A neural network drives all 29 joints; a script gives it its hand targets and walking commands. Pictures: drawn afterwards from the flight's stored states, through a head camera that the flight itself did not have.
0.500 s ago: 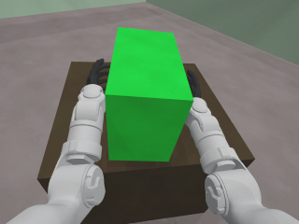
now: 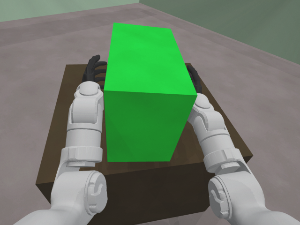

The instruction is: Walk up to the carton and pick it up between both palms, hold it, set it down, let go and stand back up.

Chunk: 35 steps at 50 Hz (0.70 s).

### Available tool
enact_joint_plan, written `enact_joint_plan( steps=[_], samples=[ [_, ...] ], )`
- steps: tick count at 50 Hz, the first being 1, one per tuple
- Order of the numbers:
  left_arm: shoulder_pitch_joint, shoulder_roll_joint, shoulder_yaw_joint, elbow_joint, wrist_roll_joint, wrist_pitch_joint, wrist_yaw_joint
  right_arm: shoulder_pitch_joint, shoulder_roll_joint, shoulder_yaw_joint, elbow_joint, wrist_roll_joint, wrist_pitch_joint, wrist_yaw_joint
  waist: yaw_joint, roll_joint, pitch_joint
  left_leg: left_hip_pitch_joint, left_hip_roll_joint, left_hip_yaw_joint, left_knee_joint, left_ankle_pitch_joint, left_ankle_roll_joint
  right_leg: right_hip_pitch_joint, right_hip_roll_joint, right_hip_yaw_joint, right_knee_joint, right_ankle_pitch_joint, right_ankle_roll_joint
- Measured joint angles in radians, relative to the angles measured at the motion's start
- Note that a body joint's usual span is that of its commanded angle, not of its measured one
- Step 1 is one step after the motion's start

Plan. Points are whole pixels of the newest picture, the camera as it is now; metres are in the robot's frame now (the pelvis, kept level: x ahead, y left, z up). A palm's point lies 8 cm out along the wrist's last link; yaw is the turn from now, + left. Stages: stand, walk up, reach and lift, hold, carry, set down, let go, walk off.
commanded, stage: reach and lift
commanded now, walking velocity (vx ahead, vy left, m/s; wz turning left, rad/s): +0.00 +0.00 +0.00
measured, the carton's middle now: (141, 90) +0.43 -0.01 +0.15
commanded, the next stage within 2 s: hold in 0.90 s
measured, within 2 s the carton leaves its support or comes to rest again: neither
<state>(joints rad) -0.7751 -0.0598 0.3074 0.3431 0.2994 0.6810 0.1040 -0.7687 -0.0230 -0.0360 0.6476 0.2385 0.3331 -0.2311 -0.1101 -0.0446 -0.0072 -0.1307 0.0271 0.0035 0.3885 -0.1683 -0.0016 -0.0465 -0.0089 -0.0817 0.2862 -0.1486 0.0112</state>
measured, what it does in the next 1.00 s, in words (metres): stands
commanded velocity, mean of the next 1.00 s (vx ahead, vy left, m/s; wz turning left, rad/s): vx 0.00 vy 0.00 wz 0.00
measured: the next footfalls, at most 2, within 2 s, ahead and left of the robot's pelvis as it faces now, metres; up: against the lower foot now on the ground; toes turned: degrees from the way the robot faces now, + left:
none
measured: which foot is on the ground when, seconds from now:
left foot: down 0.00-1.00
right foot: down 0.00-1.00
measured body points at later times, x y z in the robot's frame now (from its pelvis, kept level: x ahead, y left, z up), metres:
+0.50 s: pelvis +0.01 +0.00 +0.00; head -0.05 +0.02 +0.45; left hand +0.40 +0.13 +0.22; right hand +0.39 -0.14 +0.21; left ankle +0.03 +0.11 -0.75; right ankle +0.01 -0.13 -0.75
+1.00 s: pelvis +0.00 +0.00 +0.00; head -0.07 +0.02 +0.44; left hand +0.38 +0.13 +0.24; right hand +0.38 -0.14 +0.23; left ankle +0.03 +0.11 -0.75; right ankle +0.01 -0.13 -0.75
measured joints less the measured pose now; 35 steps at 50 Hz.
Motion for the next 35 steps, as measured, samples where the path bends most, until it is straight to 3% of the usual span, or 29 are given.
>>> enact_joint_plan(
  steps=[35],
  samples=[
    [-0.008, 0.009, 0.027, -0.063, 0.002, 0.086, -0.03, -0.04, -0.019, 0.049, -0.027, 0.06, 0.083, -0.037, -0.005, 0.006, -0.009, 0.044, 0.004, -0.009, 0.007, -0.012, -0.005, 0.053, 0.005, -0.007, -0.007, -0.007, -0.002]
  ],
)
